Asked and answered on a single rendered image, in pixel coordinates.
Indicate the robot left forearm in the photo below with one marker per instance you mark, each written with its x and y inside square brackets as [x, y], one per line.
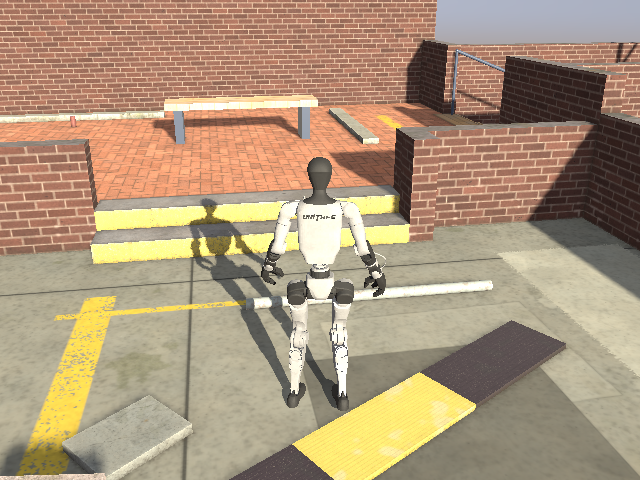
[271, 259]

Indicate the right robot hand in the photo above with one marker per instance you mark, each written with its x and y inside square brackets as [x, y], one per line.
[380, 282]

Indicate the robot right upper arm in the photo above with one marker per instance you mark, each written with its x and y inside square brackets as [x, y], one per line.
[350, 210]

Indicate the robot right forearm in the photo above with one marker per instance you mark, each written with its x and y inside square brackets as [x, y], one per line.
[371, 263]

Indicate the robot right foot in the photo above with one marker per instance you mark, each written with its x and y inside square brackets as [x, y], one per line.
[341, 402]

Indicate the robot left foot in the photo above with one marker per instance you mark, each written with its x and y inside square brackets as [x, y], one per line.
[293, 400]

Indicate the left robot hand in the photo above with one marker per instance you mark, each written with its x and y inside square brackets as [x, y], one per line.
[265, 274]

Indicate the robot foot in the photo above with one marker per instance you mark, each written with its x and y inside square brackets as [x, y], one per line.
[293, 400]
[341, 402]

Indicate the robot left upper arm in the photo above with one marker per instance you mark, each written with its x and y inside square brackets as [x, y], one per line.
[288, 210]

